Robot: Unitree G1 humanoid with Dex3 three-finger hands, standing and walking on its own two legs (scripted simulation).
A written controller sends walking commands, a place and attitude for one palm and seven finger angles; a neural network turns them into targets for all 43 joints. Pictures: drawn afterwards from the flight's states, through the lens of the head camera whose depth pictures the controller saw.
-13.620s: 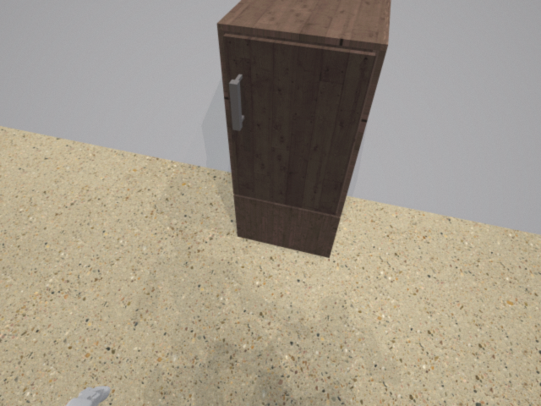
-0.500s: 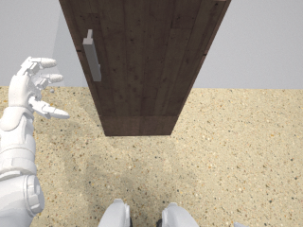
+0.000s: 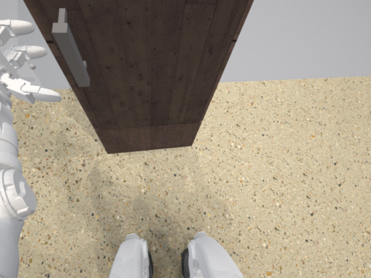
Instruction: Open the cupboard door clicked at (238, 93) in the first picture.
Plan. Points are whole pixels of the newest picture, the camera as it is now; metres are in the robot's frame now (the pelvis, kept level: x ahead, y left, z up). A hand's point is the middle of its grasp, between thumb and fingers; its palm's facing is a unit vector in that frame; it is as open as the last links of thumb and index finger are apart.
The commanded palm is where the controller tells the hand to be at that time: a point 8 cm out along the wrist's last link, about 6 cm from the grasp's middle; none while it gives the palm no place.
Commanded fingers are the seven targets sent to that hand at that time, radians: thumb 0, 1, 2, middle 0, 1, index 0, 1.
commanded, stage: move the hooked fingers beside the handle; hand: left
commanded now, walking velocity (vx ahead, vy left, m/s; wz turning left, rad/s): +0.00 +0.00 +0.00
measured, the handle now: (74, 51) +0.57 +0.19 +0.06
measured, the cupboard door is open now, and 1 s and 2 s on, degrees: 0 0 0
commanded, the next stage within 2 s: slide the fingers in behind the handle in 1.06 s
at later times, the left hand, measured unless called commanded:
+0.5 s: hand (19, 71) +0.50 +0.27 +0.08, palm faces +0.06 -1.00 -0.03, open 14.0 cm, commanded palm +0.49 +0.29 +0.06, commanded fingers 0.00 -0.50 0.30 -0.30 -1.20 -0.30 -1.20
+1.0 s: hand (24, 69) +0.51 +0.26 +0.07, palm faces +0.05 -1.00 -0.02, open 14.0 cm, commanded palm +0.50 +0.29 +0.06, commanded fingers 0.00 -0.50 0.30 -0.30 -1.20 -0.30 -1.20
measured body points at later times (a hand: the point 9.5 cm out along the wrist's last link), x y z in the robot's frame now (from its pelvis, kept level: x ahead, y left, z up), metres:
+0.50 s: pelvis +0.01 +0.00 +0.01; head +0.16 +0.04 +0.43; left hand +0.50 +0.32 +0.08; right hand +0.02 -0.27 -0.09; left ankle +0.03 +0.08 -0.65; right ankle +0.00 -0.11 -0.65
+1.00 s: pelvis +0.00 +0.01 +0.00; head +0.15 +0.04 +0.43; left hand +0.50 +0.31 +0.08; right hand -0.01 -0.25 -0.10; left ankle +0.03 +0.08 -0.65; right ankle +0.00 -0.11 -0.65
